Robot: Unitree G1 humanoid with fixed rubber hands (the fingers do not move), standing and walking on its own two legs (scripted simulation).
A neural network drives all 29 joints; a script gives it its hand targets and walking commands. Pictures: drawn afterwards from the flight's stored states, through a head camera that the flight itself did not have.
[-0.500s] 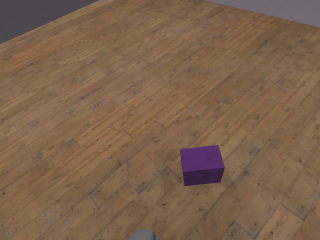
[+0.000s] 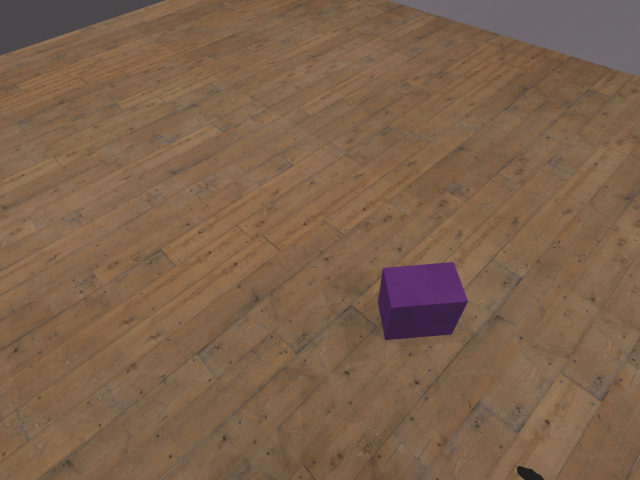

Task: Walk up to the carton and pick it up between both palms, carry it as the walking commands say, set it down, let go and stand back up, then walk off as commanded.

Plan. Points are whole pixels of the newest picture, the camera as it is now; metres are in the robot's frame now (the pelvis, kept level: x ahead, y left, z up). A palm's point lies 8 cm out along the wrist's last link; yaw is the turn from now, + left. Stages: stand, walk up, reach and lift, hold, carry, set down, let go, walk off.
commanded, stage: walk off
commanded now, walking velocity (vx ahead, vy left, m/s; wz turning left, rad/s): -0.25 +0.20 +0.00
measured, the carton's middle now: (418, 302) +0.73 -0.26 -0.66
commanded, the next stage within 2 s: none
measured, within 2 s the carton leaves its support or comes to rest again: neither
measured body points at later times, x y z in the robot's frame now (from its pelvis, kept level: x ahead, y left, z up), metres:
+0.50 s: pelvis -0.13 +0.13 -0.01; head -0.09 +0.15 +0.44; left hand -0.08 +0.44 -0.14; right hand -0.04 -0.14 -0.13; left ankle -0.14 +0.28 -0.74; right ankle -0.07 -0.06 -0.72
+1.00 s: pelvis -0.25 +0.22 +0.01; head -0.22 +0.17 +0.46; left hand -0.22 +0.51 -0.10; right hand -0.20 -0.04 -0.16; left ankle -0.27 +0.38 -0.61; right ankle -0.26 +0.12 -0.73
